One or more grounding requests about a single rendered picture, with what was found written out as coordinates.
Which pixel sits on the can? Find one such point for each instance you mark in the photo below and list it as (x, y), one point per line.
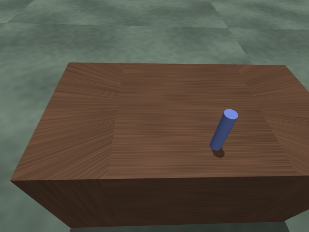
(225, 125)

